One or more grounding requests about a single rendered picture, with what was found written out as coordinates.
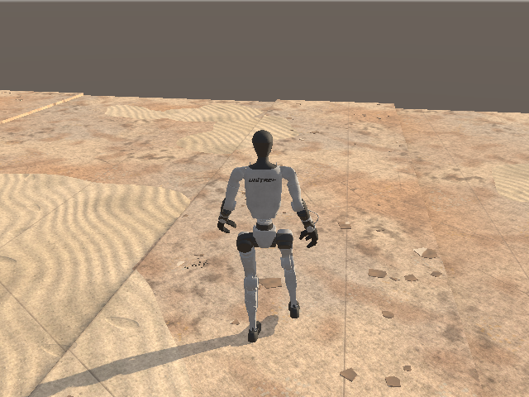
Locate left robot hand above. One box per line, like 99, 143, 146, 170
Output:
217, 219, 236, 233

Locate robot right upper arm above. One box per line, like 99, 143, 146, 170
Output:
280, 166, 305, 212

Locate right robot shin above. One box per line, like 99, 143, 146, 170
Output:
284, 256, 298, 308

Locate left robot foot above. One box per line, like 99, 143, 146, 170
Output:
248, 321, 261, 342

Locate right robot forearm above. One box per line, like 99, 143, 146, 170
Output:
297, 199, 316, 232

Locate right robot hand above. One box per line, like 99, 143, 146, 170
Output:
299, 228, 318, 248

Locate left robot forearm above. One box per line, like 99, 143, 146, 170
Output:
218, 198, 231, 223

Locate robot left upper arm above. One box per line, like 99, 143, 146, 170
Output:
223, 166, 246, 211

